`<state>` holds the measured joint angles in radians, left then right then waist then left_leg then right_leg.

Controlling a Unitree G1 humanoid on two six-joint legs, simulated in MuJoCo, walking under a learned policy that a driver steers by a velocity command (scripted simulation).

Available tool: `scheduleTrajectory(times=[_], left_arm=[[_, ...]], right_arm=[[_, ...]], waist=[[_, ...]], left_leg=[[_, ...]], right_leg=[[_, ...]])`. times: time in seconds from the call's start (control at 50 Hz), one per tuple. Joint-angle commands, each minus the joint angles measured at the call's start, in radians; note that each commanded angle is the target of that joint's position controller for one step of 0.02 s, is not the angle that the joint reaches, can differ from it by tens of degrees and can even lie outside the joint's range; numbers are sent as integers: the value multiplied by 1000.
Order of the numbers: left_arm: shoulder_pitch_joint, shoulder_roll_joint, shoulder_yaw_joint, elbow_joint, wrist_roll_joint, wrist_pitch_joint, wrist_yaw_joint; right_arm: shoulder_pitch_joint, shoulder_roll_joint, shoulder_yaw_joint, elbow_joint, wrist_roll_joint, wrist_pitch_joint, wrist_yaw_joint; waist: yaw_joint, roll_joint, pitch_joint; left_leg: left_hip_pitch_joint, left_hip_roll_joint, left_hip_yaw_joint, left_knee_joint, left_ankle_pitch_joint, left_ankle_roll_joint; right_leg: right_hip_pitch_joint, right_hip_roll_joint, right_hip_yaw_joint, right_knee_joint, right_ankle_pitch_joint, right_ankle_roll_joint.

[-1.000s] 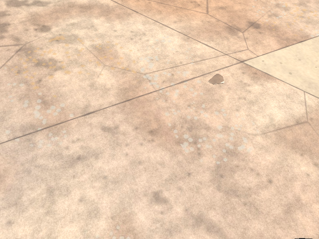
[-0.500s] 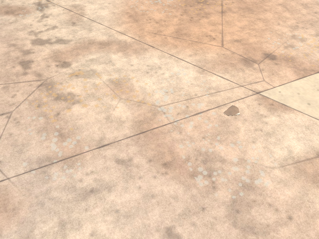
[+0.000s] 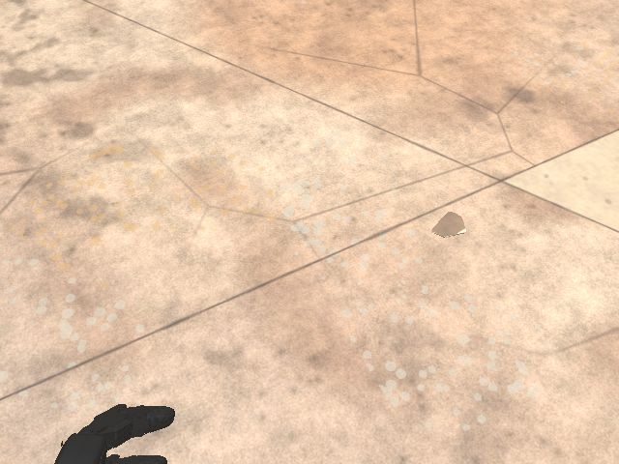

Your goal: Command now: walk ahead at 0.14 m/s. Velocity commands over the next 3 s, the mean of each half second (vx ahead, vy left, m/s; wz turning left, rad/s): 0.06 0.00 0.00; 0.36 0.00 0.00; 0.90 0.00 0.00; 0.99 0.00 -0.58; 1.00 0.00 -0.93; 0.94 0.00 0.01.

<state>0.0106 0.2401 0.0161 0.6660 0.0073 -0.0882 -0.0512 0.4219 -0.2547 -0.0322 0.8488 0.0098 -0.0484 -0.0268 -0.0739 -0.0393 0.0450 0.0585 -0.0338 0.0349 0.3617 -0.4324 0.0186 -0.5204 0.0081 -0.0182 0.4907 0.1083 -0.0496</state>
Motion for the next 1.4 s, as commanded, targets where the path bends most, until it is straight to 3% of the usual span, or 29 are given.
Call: scheduleTrajectory(times=[0.02,0.04,0.06,0.08,0.12,0.18,0.26,0.32,0.34,0.4,0.64,0.68,0.72,0.76,0.82,0.86,0.88,0.92,0.94,0.96,0.98,1.0,1.02,1.08,1.26,1.32,1.36,1.38,1.4], left_arm=[[308,229,74,33,34,-3,26],[295,192,51,36,47,2,25],[255,137,45,28,14,14,20],[159,118,40,21,-9,21,19],[67,84,28,26,-5,32,26],[20,96,34,48,25,40,35],[25,124,41,77,7,55,54],[61,69,19,112,7,63,53],[99,87,27,114,7,65,53],[101,80,28,136,7,70,65],[115,88,29,245,-8,78,70],[160,102,39,280,-26,85,70],[52,103,39,231,-43,56,61],[-53,76,32,185,-55,1,45],[-46,91,34,178,-61,-36,22],[-22,84,33,193,-52,-38,11],[41,78,37,193,45,-2,-14],[319,117,67,276,40,29,-7],[557,180,93,336,43,24,11],[716,312,112,364,56,12,29],[555,247,88,334,51,17,39],[410,227,84,291,43,18,43],[358,175,74,275,33,9,38],[341,97,45,286,23,-14,39],[486,108,36,339,-1,-45,49],[500,146,39,351,3,-40,51],[499,199,54,360,24,-17,66],[473,215,60,355,29,-1,73],[475,159,49,335,33,1,70]], right_arm=[[-6,-111,-28,-80,-29,-7,-3],[192,-6,6,-39,-21,-1,11],[173,-109,-18,-5,-3,9,17],[62,-146,-33,-33,14,23,15],[-62,-139,-39,-60,-3,53,-11],[-32,-75,-25,-47,-14,77,-28],[-54,-75,-21,-27,-18,75,-23],[-101,-95,-22,-46,-48,73,-20],[-146,-171,-38,-55,-39,72,-27],[-206,-89,-19,-37,-38,38,-19],[-159,-82,-18,44,-14,18,-12],[-104,-107,-32,73,3,27,-8],[-34,-152,-46,78,22,7,-6],[-22,-188,-64,91,24,-33,-5],[-43,-140,-57,76,13,-55,11],[-81,-153,-62,61,19,-44,19],[-100,-161,-70,84,-61,-34,35],[-141,-162,-75,85,-49,-37,45],[-191,-153,-71,76,-51,-44,46],[-246,-14,-38,5,-48,-56,44],[-275,-26,-40,-27,-42,-61,45],[-297,-58,-43,-41,-29,-60,53],[-270,-85,-46,-21,-37,-60,63],[-232,-51,-36,-7,-70,-27,89],[-576,-27,5,-157,-36,-4,100],[-551,-50,-1,-159,-39,-8,81],[-336,-108,-24,-105,-39,-12,58],[-111,-144,-43,-33,-39,-13,44],[76,-218,-69,12,-59,-15,27]], waist=[[160,-61,-293],[71,-238,-472],[98,-133,-469],[89,-77,-299],[64,3,-148],[23,-75,-120],[26,-58,-159],[28,-11,-69],[84,90,-10],[102,174,2],[75,40,-85],[68,74,-81],[15,128,81],[-5,214,171],[10,170,105],[33,172,63],[64,205,35],[195,123,-30],[329,-20,-109],[359,-367,-183],[266,-233,-93],[186,-92,13],[150,10,12],[84,-41,23],[117,-3,148],[86,-30,73],[-22,-93,-77],[-126,-85,-183],[-177,-25,-294]], left_leg=[[-320,68,-30,509,488,-2],[-497,-40,-127,819,-252,-58],[-485,-10,-221,887,-250,-71],[-568,31,-172,896,-207,-78],[-543,87,-138,788,-102,-87],[-354,90,-93,533,-73,-94],[-202,80,-63,281,185,-67],[-150,120,-114,112,227,-12],[-289,149,-157,63,42,23],[-468,119,-146,-14,-77,-1],[-277,84,-95,87,392,-4],[-285,78,-112,50,-102,52],[-262,217,-337,-99,-480,160],[-161,405,-586,-248,-398,256],[-11,395,-496,-225,-179,223],[-105,302,-325,-213,-79,171],[-225,216,-219,-205,-60,158],[-482,155,-107,3,145,138],[-635,88,-20,361,287,114],[-848,-27,-11,780,-107,75],[-970,-38,-186,933,-44,97],[-1040,68,-163,966,90,112],[-969,125,-127,912,188,103],[-842,169,-78,813,258,47],[-715,109,70,288,510,50],[-587,25,119,219,427,105],[-350,-47,117,238,284,141],[-109,-56,111,187,254,160],[175,111,-75,213,10,184]], right_leg=[[665,-175,173,69,607,-118],[851,-423,510,33,724,-329],[738,-376,538,-47,472,-330],[611,-338,440,-93,227,-291],[348,-267,337,-184,-33,-221],[152,-191,212,-236,-113,-185],[118,-182,188,-243,-396,-163],[21,-114,158,-222,-701,-38],[66,-53,99,-187,-671,4],[287,-28,51,-69,-438,20],[345,-42,49,-15,-84,0],[294,10,-1,31,-602,-16],[18,-6,21,103,-775,-26],[-164,-42,17,261,-537,-35],[-260,-112,57,287,-549,-57],[-51,-74,-17,151,-471,-33],[157,0,-116,90,-379,-15],[605,72,-188,75,-360,-4],[836,-24,-49,34,-496,-30],[881,-339,512,-242,-1015,-103],[733,-390,821,-397,-1150,-161],[656,-409,706,-359,-1062,-165],[582,-355,566,-343,-906,-151],[450,-240,341,-401,-694,-121],[467,-204,54,-577,-83,-138],[630,-221,-18,-417,508,-116],[674,-245,-39,-95,863,-95],[595,-225,-60,179,820,-82],[353,-174,-57,526,494,-83]])
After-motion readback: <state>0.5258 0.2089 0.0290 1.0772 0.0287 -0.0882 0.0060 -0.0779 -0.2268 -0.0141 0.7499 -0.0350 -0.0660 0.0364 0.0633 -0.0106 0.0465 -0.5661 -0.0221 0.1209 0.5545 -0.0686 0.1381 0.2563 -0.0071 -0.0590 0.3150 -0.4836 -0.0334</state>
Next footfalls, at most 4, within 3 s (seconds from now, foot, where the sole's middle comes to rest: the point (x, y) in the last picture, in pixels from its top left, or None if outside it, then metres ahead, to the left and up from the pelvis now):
0.32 left None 0.14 0.14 -0.76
0.94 right None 0.30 -0.14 -0.76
1.38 left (274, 336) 0.75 0.05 -0.76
1.88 right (327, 197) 1.18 -0.12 -0.76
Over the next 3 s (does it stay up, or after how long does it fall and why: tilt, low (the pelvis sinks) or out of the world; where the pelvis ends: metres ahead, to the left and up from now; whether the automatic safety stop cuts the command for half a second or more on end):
stays up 1.86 -0.60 0.01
